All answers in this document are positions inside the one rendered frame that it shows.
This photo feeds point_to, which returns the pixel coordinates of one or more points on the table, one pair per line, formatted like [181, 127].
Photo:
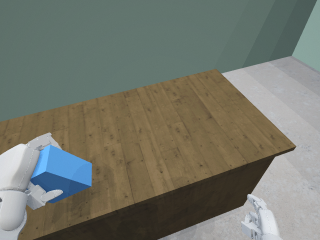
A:
[165, 157]

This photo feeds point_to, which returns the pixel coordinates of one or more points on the robot right hand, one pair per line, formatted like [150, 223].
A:
[264, 221]

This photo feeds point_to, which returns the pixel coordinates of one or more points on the sponge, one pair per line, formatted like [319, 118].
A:
[57, 169]

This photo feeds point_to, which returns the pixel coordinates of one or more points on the left robot forearm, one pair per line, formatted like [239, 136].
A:
[13, 214]

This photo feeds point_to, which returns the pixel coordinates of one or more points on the robot left hand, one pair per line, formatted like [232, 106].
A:
[17, 166]

